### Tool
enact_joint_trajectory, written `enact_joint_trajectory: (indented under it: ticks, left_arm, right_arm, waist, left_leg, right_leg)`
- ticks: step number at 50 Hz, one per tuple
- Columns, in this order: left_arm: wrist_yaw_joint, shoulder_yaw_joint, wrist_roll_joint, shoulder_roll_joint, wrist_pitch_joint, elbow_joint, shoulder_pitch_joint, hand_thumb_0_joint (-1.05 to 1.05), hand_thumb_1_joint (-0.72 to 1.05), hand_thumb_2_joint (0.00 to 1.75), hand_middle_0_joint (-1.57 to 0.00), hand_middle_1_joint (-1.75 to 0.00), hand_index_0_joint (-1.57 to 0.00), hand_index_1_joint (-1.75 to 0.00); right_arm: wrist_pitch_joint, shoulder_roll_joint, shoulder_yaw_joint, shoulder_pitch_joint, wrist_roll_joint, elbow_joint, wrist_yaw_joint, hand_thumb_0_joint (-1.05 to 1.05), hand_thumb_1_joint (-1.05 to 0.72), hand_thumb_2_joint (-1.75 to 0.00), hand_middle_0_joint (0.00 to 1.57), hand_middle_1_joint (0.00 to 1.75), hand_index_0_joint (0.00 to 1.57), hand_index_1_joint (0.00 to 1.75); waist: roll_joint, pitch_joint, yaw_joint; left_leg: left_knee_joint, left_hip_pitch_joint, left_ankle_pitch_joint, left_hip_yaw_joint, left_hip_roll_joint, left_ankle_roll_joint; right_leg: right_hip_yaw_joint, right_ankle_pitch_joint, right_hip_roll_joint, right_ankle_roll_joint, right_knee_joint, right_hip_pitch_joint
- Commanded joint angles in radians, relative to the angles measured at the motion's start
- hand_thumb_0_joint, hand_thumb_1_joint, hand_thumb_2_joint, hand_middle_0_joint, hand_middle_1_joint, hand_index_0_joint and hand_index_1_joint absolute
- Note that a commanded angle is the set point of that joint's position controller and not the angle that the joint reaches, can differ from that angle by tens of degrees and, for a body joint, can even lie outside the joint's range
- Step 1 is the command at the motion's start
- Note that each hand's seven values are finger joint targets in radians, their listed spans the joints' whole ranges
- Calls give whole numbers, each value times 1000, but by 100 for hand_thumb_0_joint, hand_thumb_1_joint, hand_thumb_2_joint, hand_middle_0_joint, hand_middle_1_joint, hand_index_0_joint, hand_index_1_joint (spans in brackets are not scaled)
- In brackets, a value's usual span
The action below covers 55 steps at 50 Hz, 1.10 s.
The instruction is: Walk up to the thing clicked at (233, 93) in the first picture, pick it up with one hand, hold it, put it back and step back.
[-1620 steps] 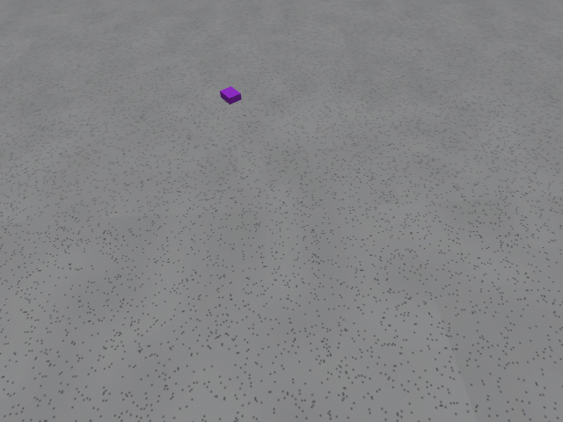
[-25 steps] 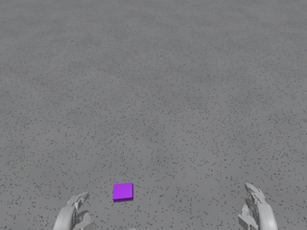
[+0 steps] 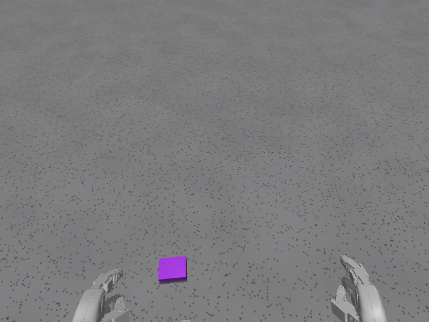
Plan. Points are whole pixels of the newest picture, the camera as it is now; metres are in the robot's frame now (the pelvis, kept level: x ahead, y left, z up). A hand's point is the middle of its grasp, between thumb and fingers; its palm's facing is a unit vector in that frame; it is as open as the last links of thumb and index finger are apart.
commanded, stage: home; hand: left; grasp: from above
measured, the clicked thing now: (173, 269) +0.45 +0.22 -0.69
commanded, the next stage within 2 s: stand in 0.64 s
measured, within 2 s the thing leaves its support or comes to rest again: neither
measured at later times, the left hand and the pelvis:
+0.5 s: hand (127, 313) +0.16 +0.18 -0.05, palm faces +0.04 -0.98 -0.21, open 7.4 cm; pelvis +0.00 +0.00 +0.00, yaw +0 degrees
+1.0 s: hand out of the picture +0.12 +0.24 -0.10, palm faces +0.03 -0.94 -0.33, open 7.4 cm; pelvis -0.01 +0.00 +0.03, yaw +0 degrees
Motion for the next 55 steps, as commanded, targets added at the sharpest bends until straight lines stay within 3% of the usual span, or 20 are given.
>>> enact_joint_trajectory:
  ticks: [1, 7, 13, 14, 16, 17, 20, 21, 25, 36, 37, 38, 39, 40, 41, 43, 48, 51, 53, 55]
  left_arm:
    - [13, 55, 10, 101, -46, -196, -17, 0, 90, 90, -20, -30, -20, -30]
    - [13, 58, 6, 100, -46, -196, -20, 0, 90, 90, -20, -30, -20, -30]
    - [13, 40, 6, 88, -46, -200, -9, 0, 90, 90, -20, -30, -20, -30]
    - [14, 67, 3, 109, -46, -195, -7, 0, 90, 90, -20, -30, -20, -30]
    - [15, 52, 7, 100, -46, -213, -20, 0, 90, 90, -20, -30, -20, -30]
    - [16, 70, 7, 118, -45, -194, -17, 0, 90, 90, -20, -30, -20, -30]
    - [9, 30, 5, 75, -46, -212, -19, 0, 90, 90, -20, -30, -20, -30]
    - [15, 76, 5, 116, -44, -196, -15, 0, 90, 90, -20, -30, -20, -30]
    - [13, 54, 6, 109, -45, -202, -19, 0, 90, 90, -20, -30, -20, -30]
    - [18, 66, 8, 113, -42, -191, -1, 0, 90, 90, -20, -30, -20, -30]
    - [57, 51, 123, 185, -261, 160, -310, 0, 90, 90, -20, -30, -20, -30]
    - [50, 72, 130, 203, -331, 326, -200, 0, 90, 90, -20, -30, -20, -30]
    - [43, 69, 126, 218, -365, 368, -203, 0, 90, 90, -20, -30, -20, -30]
    - [41, 58, 127, 237, -391, 419, -204, 0, 90, 90, -20, -30, -20, -30]
    - [36, 54, 128, 220, -407, 459, -227, 0, 90, 90, -20, -30, -20, -30]
    - [30, 60, 106, 211, -412, 548, -267, 0, 90, 90, -20, -30, -20, -30]
    - [32, 55, 107, 193, -445, 749, -303, 0, 90, 90, -20, -30, -20, -30]
    - [29, 57, 105, 199, -462, 842, -314, 0, 90, 90, -20, -30, -20, -30]
    - [28, 55, 100, 204, -472, 898, -300, 0, 90, 90, -20, -30, -20, -30]
    - [30, 53, 94, 207, -476, 948, -305, 0, 90, 90, -20, -30, -20, -30]
  right_arm:
    - [-61, -123, -52, -68, 0, -160, -19, 0, -90, -90, 20, 30, 20, 30]
    - [-59, -128, -55, -67, 0, -159, -16, 0, -90, -90, 20, 30, 20, 30]
    - [-55, -120, -52, -60, 0, -161, -16, 0, -90, -90, 20, 30, 20, 30]
    - [-54, -129, -57, -57, -1, -159, -16, 0, -90, -90, 20, 30, 20, 30]
    - [-55, -121, -53, -62, 1, -169, -16, 0, -90, -90, 20, 30, 20, 30]
    - [-51, -127, -55, -62, 1, -158, -16, 0, -90, -90, 20, 30, 20, 30]
    - [-55, -119, -51, -63, -1, -170, -13, 0, -90, -90, 20, 30, 20, 30]
    - [-54, -133, -61, -62, 1, -160, -17, 0, -90, -90, 20, 30, 20, 30]
    - [-53, -129, -55, -61, 1, -164, -15, 0, -90, -90, 20, 30, 20, 30]
    - [-45, -127, -56, -63, 2, -169, -15, 0, -90, -90, 20, 30, 20, 30]
    - [62, -230, -82, -119, -120, 79, 44, 0, -90, -90, 20, 30, 20, 30]
    - [101, -237, -103, -120, -118, 88, 72, 0, -90, -90, 20, 30, 20, 30]
    - [123, -244, -106, -116, -121, 61, 89, 0, -90, -90, 20, 30, 20, 30]
    - [130, -253, -113, -118, -106, 78, 108, 0, -90, -90, 20, 30, 20, 30]
    - [133, -234, -109, -112, -87, 115, 127, 0, -90, -90, 20, 30, 20, 30]
    - [141, -220, -109, -123, -58, 145, 149, 0, -90, -90, 20, 30, 20, 30]
    - [171, -221, -117, -158, -63, 226, 160, 0, -90, -90, 20, 30, 20, 30]
    - [181, -224, -118, -144, -59, 264, 156, 0, -90, -90, 20, 30, 20, 30]
    - [181, -228, -117, -133, -54, 300, 152, 0, -90, -90, 20, 30, 20, 30]
    - [186, -233, -114, -126, -52, 330, 147, 0, -90, -90, 20, 30, 20, 30]
  waist:
    - [1, -89, -3]
    - [3, -64, -1]
    - [6, -88, -5]
    - [-1, -103, -6]
    - [-3, -91, -5]
    - [1, -62, -3]
    - [16, -85, -9]
    - [7, -74, -3]
    - [6, -68, -5]
    - [-19, -84, -4]
    - [-91, 158, 72]
    - [-139, 72, 71]
    - [-132, 65, 47]
    - [-88, 30, 52]
    - [-67, -5, 53]
    - [-85, 12, 59]
    - [-17, 102, 70]
    - [-7, 111, 58]
    - [-14, 100, 57]
    - [-14, 117, 54]
  left_leg:
    - [-160, 120, 260, 22, -34, 27]
    - [-178, 109, 211, 8, -27, 24]
    - [-154, 121, 281, 20, -31, 25]
    - [-152, 128, 287, 18, -31, 26]
    - [-152, 121, 277, 22, -32, 27]
    - [-157, 108, 250, 22, -32, 27]
    - [-160, 128, 275, 17, -29, 23]
    - [-163, 115, 247, 14, -28, 24]
    - [-163, 111, 233, 19, -31, 26]
    - [-146, 104, 254, 22, -33, 31]
    - [-214, 120, 417, 12, 0, 74]
    - [-209, 186, 418, 36, -9, 89]
    - [-217, 197, 371, 20, -15, 89]
    - [-231, 258, 393, 4, -14, 89]
    - [-245, 300, 427, 12, -14, 88]
    - [-280, 339, 405, 13, -15, 86]
    - [-431, 323, 222, -50, 19, 87]
    - [-481, 363, 255, -58, 28, 83]
    - [-483, 438, 378, -46, 31, 75]
    - [-516, 452, 408, -49, 37, 71]
  right_leg:
    - [-34, 233, 47, -31, -137, 41]
    - [-38, 184, 50, -34, -136, 23]
    - [-35, 247, 47, -32, -131, 37]
    - [-34, 252, 48, -32, -131, 46]
    - [-32, 248, 46, -31, -133, 36]
    - [-32, 221, 46, -32, -137, 30]
    - [-38, 240, 50, -31, -128, 29]
    - [-37, 214, 49, -32, -130, 28]
    - [-34, 206, 48, -31, -133, 25]
    - [-29, 231, 44, -30, -136, 38]
    - [41, 250, -31, -77, -188, 194]
    - [101, 256, -49, -113, -226, 228]
    - [133, 249, -50, -129, -250, 201]
    - [126, 318, -52, -120, -223, 260]
    - [120, 375, -62, -108, -209, 293]
    - [103, 337, -59, -83, -243, 277]
    - [69, 198, -47, -61, -321, 310]
    - [62, 244, -48, -56, -359, 355]
    - [70, 330, -59, -56, -391, 374]
    - [70, 363, -66, -54, -422, 414]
